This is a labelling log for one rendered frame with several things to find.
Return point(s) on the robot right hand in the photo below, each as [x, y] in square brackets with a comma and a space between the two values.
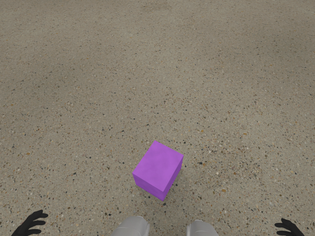
[287, 224]

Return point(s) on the robot left hand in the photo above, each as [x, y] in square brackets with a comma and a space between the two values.
[23, 230]

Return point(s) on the robot right thigh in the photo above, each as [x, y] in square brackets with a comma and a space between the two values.
[200, 228]

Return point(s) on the robot left thigh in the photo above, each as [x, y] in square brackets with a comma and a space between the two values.
[132, 226]

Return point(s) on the robot thigh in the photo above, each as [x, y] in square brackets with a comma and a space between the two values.
[132, 226]
[200, 228]

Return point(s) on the carton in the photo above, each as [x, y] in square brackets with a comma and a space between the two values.
[158, 169]

